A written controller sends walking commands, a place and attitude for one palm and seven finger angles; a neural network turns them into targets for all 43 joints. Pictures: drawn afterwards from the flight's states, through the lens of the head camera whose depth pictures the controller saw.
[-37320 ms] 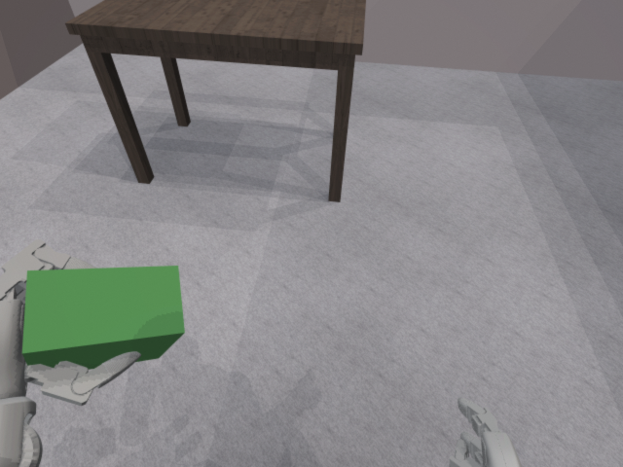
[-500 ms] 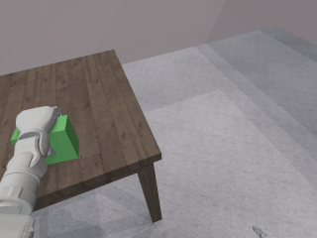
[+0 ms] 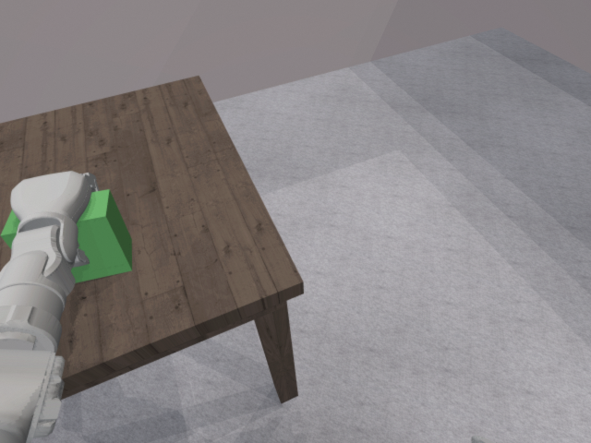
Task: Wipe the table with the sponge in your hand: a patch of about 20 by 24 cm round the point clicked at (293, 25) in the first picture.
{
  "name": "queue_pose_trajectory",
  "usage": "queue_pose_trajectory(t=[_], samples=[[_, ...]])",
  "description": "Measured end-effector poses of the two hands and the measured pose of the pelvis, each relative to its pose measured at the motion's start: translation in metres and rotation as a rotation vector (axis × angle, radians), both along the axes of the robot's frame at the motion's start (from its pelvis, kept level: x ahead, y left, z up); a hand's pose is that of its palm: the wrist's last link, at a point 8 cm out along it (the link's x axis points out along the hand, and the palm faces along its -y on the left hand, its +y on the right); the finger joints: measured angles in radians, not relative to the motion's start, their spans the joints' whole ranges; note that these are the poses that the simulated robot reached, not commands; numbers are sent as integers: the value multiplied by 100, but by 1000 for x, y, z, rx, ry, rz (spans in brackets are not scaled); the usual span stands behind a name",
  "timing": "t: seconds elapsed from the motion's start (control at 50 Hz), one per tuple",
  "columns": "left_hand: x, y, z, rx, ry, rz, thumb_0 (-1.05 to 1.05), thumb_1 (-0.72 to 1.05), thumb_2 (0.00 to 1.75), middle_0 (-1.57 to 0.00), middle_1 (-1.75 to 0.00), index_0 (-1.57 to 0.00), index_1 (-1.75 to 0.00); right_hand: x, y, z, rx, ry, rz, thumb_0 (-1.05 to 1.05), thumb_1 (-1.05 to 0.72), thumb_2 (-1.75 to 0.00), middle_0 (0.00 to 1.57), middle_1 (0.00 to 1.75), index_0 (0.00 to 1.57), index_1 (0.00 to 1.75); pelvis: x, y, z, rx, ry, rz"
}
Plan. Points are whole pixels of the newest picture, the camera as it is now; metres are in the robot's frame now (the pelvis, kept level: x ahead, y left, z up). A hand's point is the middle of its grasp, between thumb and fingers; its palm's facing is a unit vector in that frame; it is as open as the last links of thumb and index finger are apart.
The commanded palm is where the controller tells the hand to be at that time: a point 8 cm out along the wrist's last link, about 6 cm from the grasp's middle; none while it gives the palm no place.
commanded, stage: wipe forward along the middle lane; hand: left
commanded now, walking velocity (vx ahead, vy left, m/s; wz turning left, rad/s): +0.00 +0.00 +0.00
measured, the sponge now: (81, 248) +0.37 +0.36 +0.03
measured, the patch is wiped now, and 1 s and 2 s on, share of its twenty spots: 1.00 1.00 1.00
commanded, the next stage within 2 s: slide back across to the first lane in 0.20 s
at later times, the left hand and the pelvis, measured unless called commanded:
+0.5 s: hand (62, 203) +0.42 +0.38 +0.08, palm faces -0.07 +0.02 -1.00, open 10.2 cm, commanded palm +0.39 +0.39 +0.12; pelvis +0.01 +0.02 +0.00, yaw -2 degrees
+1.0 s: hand (24, 216) +0.39 +0.43 +0.08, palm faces -0.06 +0.00 -1.00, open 10.2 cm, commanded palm +0.36 +0.44 +0.12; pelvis +0.04 +0.03 +0.01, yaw -1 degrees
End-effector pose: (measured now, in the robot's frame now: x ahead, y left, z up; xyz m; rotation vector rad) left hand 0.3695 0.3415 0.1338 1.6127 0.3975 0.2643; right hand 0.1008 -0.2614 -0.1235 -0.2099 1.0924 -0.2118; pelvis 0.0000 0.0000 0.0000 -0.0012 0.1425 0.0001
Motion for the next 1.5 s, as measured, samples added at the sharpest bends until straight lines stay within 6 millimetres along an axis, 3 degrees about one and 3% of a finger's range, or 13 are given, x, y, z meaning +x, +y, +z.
queue_pose_trajectory(t=[0.36, 0.52, 0.64, 0.88, 1.02, 1.14, 1.5], samples=[[36, 25, 0, -3, 8, 5, 1, -58, 110, -75, -128, -78, -132, -25, 10, 3, -31, 79, -43, 1, -91, -90, 20, 30, 20, 30, 6, 18, -1, -11, 47, -13], [36, 34, 1, -31, -30, -6, 1, -58, 110, -74, -129, -78, -133, -33, 16, 3, -17, 117, -74, 1, -91, -90, 20, 30, 20, 30, 16, 26, 1, -15, 36, -32], [32, 43, 2, -39, -51, 8, 1, -57, 110, -73, -129, -77, -134, -19, 23, 5, -1, 105, -65, 1, -91, -90, 20, 30, 20, 30, 22, 30, 3, -16, 18, -35], [20, 64, 3, -42, -40, 42, 1, -55, 109, -71, -130, -75, -135, 37, 30, 15, -5, 18, 2, 1, -91, -90, 20, 30, 20, 30, 34, 34, 6, -19, 11, -28], [8, 80, 3, -42, -38, 66, 1, -55, 109, -71, -131, -74, -136, 57, 31, 19, -19, 2, 34, 1, -91, -90, 20, 30, 20, 30, 38, 35, 6, -22, 9, -19], [-1, 88, 4, -24, -18, 73, 1, -54, 109, -70, -131, -73, -137, 60, 31, 19, -22, 5, 43, 1, -91, -90, 20, 30, 20, 30, 39, 35, 6, -24, 10, -13], [-38, 77, 0, -18, -64, 72, -1, -51, 106, -68, -132, -70, -138, 51, 43, 13, 7, 0, 57, 1, -91, -90, 20, 30, 20, 30, 32, 39, 6, -22, -22, -10]])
